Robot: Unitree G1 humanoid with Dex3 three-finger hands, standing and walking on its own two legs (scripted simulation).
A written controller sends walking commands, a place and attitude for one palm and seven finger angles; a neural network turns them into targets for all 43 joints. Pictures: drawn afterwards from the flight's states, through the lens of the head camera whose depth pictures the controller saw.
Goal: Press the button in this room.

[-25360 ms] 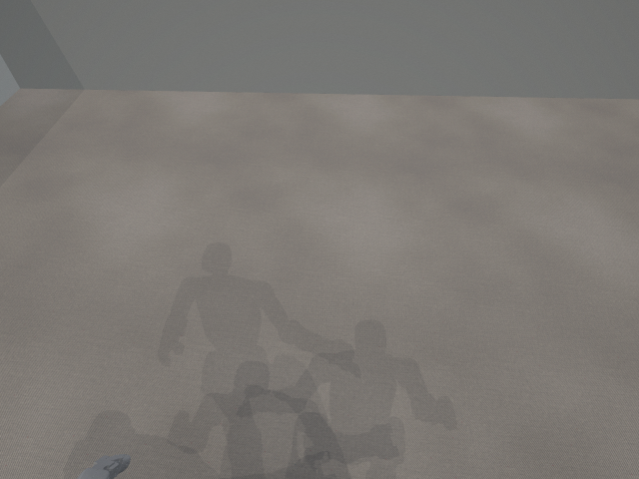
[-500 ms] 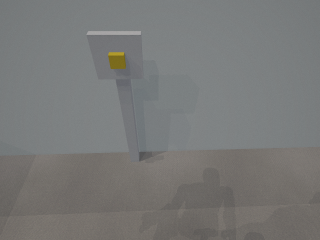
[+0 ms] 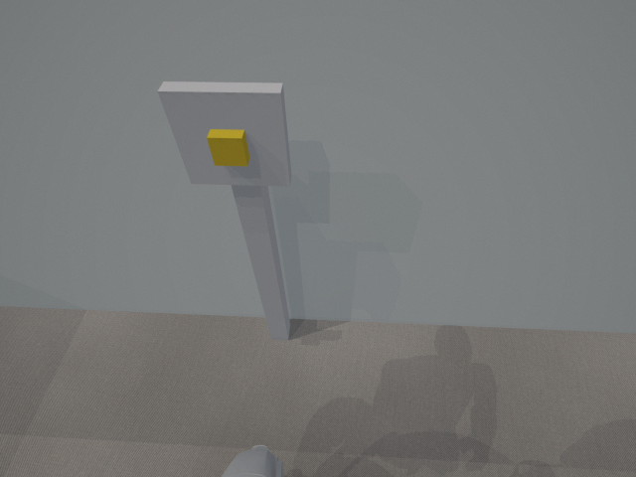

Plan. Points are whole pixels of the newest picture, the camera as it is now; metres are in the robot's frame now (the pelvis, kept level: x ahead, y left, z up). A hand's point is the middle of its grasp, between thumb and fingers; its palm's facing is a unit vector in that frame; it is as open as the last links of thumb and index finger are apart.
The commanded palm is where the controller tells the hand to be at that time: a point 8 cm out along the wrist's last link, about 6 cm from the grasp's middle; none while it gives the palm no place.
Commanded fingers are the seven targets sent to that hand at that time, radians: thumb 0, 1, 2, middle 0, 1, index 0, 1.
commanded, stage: take the last steps up to it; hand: left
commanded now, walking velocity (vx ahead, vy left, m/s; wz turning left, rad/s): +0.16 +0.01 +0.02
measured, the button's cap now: (229, 146) +0.60 +0.21 +0.07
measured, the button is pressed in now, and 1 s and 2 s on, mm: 0 0 0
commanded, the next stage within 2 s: come to a stop and stand still in 0.02 s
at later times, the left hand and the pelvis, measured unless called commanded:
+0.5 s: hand (182, 458) +0.17 +0.23 -0.18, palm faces +0.04 -0.97 -0.25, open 7.4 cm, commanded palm none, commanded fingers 0.00 0.90 0.90 -0.20 -0.30 -0.20 -0.30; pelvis +0.09 +0.02 +0.00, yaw -1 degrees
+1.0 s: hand out of the picture +0.08 +0.18 -0.16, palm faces +0.05 -0.96 -0.27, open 7.3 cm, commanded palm none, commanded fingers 0.00 0.90 0.90 -0.20 -0.30 -0.20 -0.30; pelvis +0.04 -0.02 +0.00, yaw -1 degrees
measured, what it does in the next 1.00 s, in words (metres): steps on the spot: left foot, then right foot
